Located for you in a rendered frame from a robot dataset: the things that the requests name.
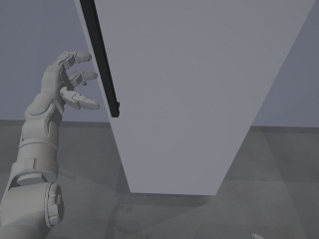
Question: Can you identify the handle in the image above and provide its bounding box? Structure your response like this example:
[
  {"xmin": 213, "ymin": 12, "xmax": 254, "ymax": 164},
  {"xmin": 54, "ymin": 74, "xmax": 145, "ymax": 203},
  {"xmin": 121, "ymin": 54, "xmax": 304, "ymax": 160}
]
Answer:
[{"xmin": 80, "ymin": 0, "xmax": 120, "ymax": 118}]

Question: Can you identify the left robot hand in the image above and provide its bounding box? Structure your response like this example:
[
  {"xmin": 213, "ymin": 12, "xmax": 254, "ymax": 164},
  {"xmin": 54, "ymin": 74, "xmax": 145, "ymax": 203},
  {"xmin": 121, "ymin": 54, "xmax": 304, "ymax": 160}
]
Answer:
[{"xmin": 40, "ymin": 50, "xmax": 100, "ymax": 111}]

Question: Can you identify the left robot upper arm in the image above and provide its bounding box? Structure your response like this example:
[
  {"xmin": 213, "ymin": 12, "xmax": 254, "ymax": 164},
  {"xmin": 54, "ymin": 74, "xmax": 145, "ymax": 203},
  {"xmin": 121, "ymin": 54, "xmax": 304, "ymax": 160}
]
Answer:
[{"xmin": 0, "ymin": 181, "xmax": 65, "ymax": 239}]

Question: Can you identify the left robot forearm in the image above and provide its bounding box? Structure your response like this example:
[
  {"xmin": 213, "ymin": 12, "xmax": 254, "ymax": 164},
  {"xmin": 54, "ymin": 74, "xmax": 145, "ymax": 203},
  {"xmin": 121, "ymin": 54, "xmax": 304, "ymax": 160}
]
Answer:
[{"xmin": 0, "ymin": 93, "xmax": 65, "ymax": 227}]

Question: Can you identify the fridge door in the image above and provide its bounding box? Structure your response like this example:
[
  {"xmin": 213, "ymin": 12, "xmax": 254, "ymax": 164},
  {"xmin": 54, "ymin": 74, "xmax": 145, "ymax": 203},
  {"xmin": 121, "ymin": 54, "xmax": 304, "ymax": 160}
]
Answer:
[{"xmin": 75, "ymin": 0, "xmax": 316, "ymax": 196}]

